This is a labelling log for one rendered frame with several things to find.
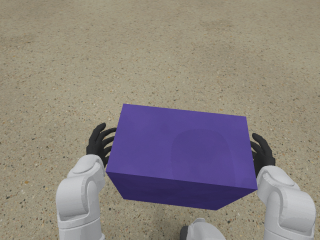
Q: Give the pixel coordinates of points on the robot left forearm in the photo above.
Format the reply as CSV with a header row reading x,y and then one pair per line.
x,y
77,200

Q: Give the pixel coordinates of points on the carton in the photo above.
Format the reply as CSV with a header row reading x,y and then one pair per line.
x,y
181,157

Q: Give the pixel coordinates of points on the left robot hand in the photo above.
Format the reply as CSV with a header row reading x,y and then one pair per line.
x,y
96,143

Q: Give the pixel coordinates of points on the right robot hand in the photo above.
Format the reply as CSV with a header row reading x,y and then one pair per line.
x,y
263,154

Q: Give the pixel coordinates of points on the robot right forearm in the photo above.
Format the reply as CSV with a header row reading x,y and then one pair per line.
x,y
290,213

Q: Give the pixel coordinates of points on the right robot foot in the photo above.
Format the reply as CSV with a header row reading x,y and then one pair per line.
x,y
183,233

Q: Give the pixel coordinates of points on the robot right shin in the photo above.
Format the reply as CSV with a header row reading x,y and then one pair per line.
x,y
197,220

